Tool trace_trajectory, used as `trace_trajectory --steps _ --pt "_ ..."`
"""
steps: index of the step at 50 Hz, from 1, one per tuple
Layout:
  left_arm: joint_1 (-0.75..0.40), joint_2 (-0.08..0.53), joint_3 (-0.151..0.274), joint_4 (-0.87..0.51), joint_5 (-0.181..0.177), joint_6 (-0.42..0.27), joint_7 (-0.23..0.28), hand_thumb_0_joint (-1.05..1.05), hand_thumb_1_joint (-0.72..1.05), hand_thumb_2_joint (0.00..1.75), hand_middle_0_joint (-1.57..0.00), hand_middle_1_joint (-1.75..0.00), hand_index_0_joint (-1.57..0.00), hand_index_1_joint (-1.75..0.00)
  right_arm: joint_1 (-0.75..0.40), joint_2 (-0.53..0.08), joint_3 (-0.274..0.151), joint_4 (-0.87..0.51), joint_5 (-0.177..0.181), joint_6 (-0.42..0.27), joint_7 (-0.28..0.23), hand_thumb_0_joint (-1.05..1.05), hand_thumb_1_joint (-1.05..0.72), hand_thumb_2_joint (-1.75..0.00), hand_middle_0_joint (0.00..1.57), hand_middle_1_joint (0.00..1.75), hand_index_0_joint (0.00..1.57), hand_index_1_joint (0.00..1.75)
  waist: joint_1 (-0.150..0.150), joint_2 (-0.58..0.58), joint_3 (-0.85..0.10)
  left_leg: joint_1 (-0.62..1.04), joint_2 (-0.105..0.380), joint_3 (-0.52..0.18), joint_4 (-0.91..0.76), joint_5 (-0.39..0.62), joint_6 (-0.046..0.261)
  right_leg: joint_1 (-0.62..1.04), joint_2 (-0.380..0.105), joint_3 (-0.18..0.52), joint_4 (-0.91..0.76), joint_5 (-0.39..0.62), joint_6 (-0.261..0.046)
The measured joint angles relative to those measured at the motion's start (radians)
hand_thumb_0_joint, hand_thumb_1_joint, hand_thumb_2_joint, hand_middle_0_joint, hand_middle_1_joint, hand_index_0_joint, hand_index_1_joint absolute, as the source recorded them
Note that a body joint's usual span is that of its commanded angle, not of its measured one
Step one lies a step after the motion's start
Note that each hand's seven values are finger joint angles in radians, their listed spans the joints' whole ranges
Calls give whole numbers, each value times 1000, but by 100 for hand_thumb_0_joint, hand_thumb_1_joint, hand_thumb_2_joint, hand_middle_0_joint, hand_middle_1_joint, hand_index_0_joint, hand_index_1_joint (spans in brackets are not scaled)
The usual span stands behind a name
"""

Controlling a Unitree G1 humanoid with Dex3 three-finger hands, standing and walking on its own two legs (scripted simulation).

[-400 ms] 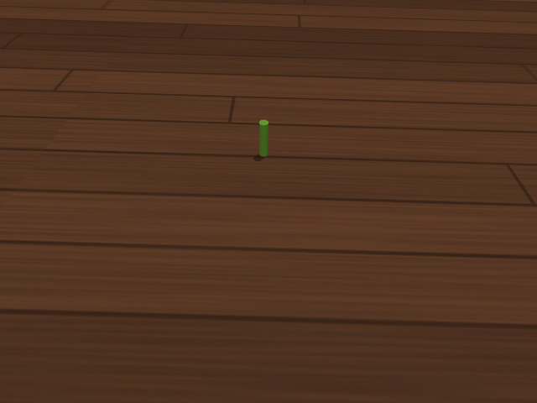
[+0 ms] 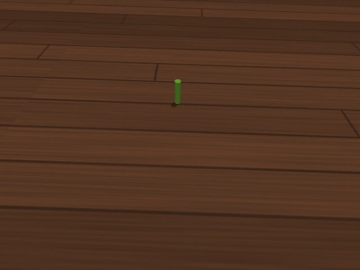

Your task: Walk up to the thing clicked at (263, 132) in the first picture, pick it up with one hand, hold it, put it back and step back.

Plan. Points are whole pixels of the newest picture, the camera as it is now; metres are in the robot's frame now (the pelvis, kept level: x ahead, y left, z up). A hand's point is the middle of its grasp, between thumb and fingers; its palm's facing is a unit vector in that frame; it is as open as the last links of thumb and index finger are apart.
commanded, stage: stand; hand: left
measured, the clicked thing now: (177, 92) +1.53 +0.01 -0.67
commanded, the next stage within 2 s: walk up in 0.72 s
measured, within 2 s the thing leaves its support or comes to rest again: neither
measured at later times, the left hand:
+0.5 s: hand out of the picture +0.08 +0.25 -0.15, palm faces -0.02 -0.94 -0.34, open 7.4 cm
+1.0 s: hand out of the picture +0.15 +0.24 -0.14, palm faces -0.11 -0.91 -0.41, open 7.4 cm
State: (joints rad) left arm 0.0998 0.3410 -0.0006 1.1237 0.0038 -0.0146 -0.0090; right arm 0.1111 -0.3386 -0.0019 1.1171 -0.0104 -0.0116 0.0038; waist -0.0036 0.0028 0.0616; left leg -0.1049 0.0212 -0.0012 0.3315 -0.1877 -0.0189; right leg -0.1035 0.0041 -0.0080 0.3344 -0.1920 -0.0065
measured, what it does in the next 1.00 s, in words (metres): steps on the spot: right foot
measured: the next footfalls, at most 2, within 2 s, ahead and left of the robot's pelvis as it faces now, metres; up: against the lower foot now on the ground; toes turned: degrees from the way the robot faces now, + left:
right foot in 0.98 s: +0.14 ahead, -0.19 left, +0.00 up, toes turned -9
left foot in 1.40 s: +0.39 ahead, +0.07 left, +0.00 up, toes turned -1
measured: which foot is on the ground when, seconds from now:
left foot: down 0.00-1.00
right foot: down 0.00-0.78, up 0.80-0.96, down 0.98-1.00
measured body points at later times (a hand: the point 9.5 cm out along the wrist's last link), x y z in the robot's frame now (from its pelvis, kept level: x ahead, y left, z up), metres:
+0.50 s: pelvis +0.00 +0.00 +0.00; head +0.01 +0.00 +0.45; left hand +0.08 +0.30 -0.13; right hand +0.08 -0.30 -0.13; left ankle +0.00 +0.13 -0.75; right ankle +0.00 -0.11 -0.75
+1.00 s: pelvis +0.05 -0.05 -0.02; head +0.05 -0.06 +0.43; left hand +0.15 +0.29 -0.11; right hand +0.07 -0.39 -0.14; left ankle +0.00 +0.13 -0.75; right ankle +0.10 -0.18 -0.75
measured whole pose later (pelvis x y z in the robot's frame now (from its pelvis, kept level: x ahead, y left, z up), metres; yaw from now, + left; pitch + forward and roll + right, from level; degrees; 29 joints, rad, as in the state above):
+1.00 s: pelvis +0.05 -0.05 -0.02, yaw -6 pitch -3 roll +1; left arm 0.23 0.45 0.09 0.99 0.03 -0.04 -0.10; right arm 0.26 -0.44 -0.10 1.00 -0.05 -0.04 0.06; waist -0.01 0.01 0.04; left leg -0.06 0.09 0.07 0.52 -0.41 0.01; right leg -0.32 -0.07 -0.02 0.60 -0.27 0.00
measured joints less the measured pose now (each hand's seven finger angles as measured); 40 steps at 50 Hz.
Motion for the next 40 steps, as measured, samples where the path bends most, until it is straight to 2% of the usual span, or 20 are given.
trace_trajectory --steps 36,37,40 --pt "7 5 0 0 0 0 1 1 90 90 -20 -29 -21 -30 1 -4 2 2 0 0 -1 0 -91 -90 21 30 20 30 -1 1 -5 17 0 2 -20 4 -2 12 0 2 -11 0 -1" --pt "15 6 11 -12 5 2 -9 1 90 90 -20 -29 -21 -30 8 -4 -7 -8 -6 -1 7 0 -91 -90 21 30 20 30 1 -1 -8 7 0 6 3 -31 8 0 1 6 11 -28 -6" --pt "67 26 42 -55 25 0 -45 1 90 90 -20 -30 -21 -30 49 -11 -40 -53 -24 -25 33 0 -91 -90 21 30 20 30 8 -15 -39 -26 -6 29 90 -168 45 -73 -1 30 166 -208 -29"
